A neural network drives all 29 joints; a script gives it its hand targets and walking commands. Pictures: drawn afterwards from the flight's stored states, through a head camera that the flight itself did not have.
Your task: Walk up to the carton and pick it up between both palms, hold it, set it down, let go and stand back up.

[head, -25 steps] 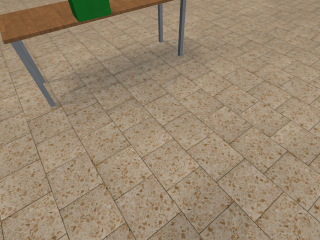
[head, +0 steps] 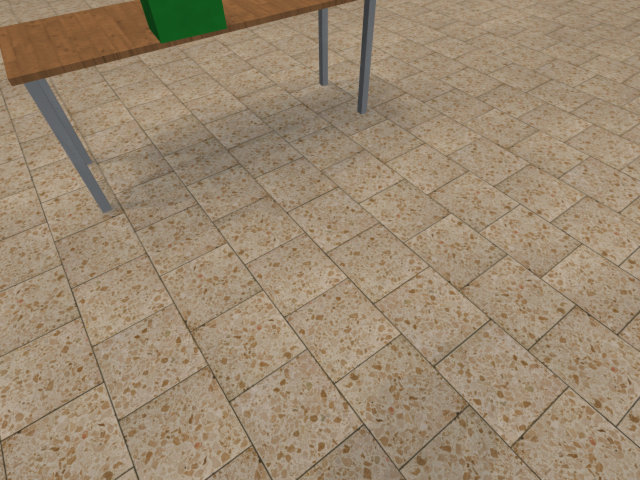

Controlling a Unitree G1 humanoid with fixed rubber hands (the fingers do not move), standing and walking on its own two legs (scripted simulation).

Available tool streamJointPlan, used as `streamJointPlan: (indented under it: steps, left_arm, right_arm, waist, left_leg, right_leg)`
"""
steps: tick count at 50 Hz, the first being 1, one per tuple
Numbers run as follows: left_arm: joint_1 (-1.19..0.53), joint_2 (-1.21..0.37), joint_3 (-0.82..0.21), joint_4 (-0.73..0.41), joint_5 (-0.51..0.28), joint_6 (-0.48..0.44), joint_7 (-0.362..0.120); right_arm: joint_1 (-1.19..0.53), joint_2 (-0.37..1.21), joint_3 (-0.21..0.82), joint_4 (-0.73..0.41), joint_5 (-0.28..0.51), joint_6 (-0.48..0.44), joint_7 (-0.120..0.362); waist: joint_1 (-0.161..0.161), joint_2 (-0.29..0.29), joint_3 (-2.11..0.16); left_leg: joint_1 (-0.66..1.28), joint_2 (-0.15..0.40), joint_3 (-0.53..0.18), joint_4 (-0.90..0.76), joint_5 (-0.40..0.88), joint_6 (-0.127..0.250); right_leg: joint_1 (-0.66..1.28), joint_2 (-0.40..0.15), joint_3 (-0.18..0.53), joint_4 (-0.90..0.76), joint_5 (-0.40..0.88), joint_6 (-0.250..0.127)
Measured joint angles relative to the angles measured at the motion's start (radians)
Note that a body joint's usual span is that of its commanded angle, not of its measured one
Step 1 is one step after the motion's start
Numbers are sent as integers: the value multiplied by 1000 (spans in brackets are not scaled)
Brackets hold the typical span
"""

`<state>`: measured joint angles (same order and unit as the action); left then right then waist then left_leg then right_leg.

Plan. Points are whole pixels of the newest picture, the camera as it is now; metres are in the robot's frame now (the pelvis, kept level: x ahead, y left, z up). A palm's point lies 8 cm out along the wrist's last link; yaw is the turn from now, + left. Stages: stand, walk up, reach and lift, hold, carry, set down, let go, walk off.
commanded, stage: stand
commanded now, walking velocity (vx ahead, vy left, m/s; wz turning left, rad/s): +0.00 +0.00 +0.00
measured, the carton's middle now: (182, 8) +1.67 +0.60 -0.05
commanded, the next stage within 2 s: walk up in 0.48 s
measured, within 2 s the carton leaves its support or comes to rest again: neither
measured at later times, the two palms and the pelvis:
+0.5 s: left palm out of the picture -0.04 +0.20 -0.15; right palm out of the picture -0.02 -0.19 -0.15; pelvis +0.01 +0.01 +0.00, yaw +0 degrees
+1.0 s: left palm out of the picture +0.03 +0.23 -0.17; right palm out of the picture +0.11 -0.25 -0.16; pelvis +0.09 +0.00 -0.03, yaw +9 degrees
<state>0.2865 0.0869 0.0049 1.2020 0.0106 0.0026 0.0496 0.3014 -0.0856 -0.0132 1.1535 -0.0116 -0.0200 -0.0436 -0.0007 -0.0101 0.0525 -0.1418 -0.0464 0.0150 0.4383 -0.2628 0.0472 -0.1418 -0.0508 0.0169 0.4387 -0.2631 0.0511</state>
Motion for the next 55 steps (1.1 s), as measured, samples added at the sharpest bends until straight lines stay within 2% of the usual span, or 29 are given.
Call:
streamJointPlan:
  steps: [34,38,41,43,45,48,51,53,55]
  left_arm:
    - [15,-2,1,10,-3,-1,0]
    - [31,27,21,-52,47,-15,-11]
    - [45,68,29,-105,55,-41,-18]
    - [55,85,33,-127,54,-57,-21]
    - [72,91,34,-150,51,-71,-22]
    - [95,97,34,-165,45,-89,-7]
    - [133,94,24,-151,57,-104,3]
    - [166,90,15,-139,59,-108,3]
    - [191,89,6,-122,55,-102,1]
  right_arm:
    - [27,-2,-4,-13,2,-9,2]
    - [68,-20,-25,-38,-6,-6,22]
    - [90,-46,-39,-47,-6,6,25]
    - [106,-69,-47,-51,-10,9,28]
    - [127,-94,-52,-56,-12,18,34]
    - [129,-119,-54,-78,-33,27,46]
    - [83,-146,-52,-126,-41,11,56]
    - [33,-160,-50,-175,-36,2,62]
    - [-27,-166,-46,-229,-26,-9,70]
  waist:
    - [0,7,-3]
    - [-11,17,-32]
    - [-5,9,-46]
    - [-10,16,-54]
    - [-5,42,-85]
    - [15,42,-116]
    - [43,25,-99]
    - [57,16,-74]
    - [60,10,-39]
  left_leg:
    - [15,-10,3,-17,-5,12]
    - [-57,-19,-43,123,-147,22]
    - [-81,-26,-60,191,-150,20]
    - [-83,-21,-81,241,-163,8]
    - [-99,-2,-109,309,-246,-15]
    - [-217,22,-57,554,-282,-48]
    - [-347,49,-11,705,-302,-59]
    - [-429,73,0,691,-297,-58]
    - [-490,100,11,577,-230,-52]
  right_leg:
    - [18,-11,3,-27,1,14]
    - [-37,3,-13,117,-209,-58]
    - [-62,14,-24,189,-196,-79]
    - [-44,26,-37,204,-165,-64]
    - [-18,46,-65,201,-205,-34]
    - [30,35,-107,189,-240,-32]
    - [119,2,-120,139,-271,-6]
    - [186,-20,-126,89,-280,11]
    - [257,-38,-143,39,-287,26]
